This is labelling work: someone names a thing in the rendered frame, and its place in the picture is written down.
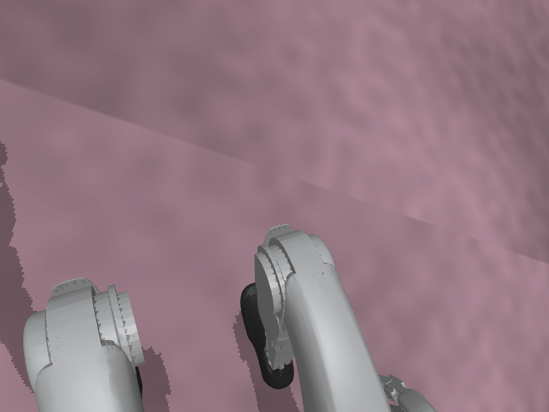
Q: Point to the right robot foot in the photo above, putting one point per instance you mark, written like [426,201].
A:
[277,379]

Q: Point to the right robot hand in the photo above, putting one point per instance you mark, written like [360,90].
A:
[408,400]

